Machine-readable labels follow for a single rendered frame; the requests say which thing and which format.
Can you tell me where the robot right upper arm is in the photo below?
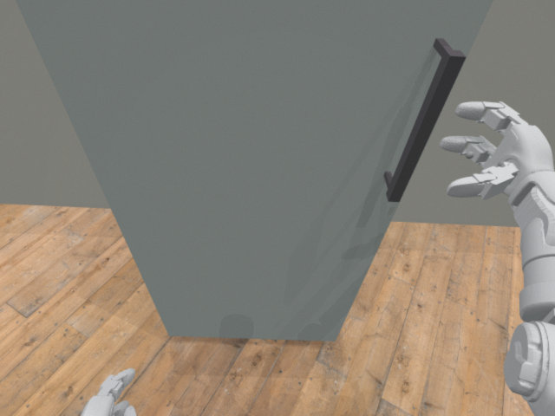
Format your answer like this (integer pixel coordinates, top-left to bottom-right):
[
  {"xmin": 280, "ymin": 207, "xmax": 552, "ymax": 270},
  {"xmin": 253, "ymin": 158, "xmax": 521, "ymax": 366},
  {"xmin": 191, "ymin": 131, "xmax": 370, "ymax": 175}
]
[{"xmin": 504, "ymin": 321, "xmax": 555, "ymax": 416}]

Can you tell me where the handle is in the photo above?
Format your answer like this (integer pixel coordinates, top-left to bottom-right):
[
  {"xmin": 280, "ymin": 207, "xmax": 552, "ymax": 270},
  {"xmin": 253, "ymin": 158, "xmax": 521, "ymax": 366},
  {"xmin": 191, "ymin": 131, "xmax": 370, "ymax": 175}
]
[{"xmin": 383, "ymin": 38, "xmax": 466, "ymax": 202}]

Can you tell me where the robot right hand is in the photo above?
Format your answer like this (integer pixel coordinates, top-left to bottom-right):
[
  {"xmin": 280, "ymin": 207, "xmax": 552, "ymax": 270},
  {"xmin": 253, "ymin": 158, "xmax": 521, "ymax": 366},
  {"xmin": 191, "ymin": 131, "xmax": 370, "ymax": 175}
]
[{"xmin": 439, "ymin": 101, "xmax": 554, "ymax": 200}]

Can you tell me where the robot left hand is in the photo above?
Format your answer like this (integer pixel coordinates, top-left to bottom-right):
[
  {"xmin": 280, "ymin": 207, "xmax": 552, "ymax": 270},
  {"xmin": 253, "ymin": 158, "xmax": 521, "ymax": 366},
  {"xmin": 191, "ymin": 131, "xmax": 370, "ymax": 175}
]
[{"xmin": 81, "ymin": 368, "xmax": 136, "ymax": 416}]

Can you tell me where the robot right forearm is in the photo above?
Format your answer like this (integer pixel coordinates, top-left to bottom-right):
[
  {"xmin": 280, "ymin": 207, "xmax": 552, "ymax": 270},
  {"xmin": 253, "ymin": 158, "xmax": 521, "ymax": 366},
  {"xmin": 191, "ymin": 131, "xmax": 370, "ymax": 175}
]
[{"xmin": 507, "ymin": 171, "xmax": 555, "ymax": 325}]

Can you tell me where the fridge door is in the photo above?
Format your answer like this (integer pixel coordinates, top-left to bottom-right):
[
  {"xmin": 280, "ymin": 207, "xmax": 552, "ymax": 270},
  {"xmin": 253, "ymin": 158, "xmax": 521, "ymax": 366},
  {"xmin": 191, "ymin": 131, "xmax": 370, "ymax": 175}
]
[{"xmin": 16, "ymin": 0, "xmax": 493, "ymax": 341}]

